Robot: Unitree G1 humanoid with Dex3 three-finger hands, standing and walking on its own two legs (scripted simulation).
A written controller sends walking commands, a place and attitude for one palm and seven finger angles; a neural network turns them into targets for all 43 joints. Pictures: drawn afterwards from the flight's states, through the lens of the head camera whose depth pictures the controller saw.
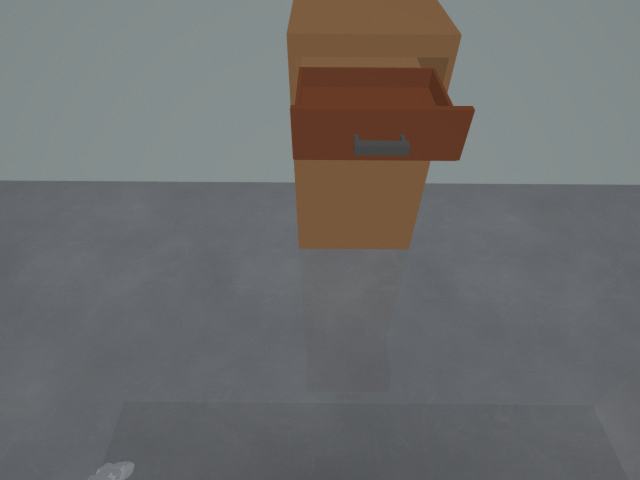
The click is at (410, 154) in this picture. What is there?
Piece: drawer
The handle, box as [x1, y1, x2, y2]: [354, 134, 409, 155]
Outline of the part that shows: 354,134 354,154 408,154 409,144 408,141 405,140 403,134 400,134 399,141 359,140 358,135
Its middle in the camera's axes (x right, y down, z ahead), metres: +0.14 -0.23 +0.93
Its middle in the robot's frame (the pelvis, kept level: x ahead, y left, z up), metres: +0.85 -0.10 -0.03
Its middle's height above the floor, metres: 0.74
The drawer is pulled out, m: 0.30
